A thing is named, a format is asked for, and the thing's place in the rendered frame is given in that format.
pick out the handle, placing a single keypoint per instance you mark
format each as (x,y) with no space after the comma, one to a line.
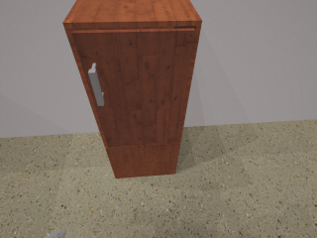
(99,95)

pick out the cupboard door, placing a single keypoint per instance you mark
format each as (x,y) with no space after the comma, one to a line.
(143,74)

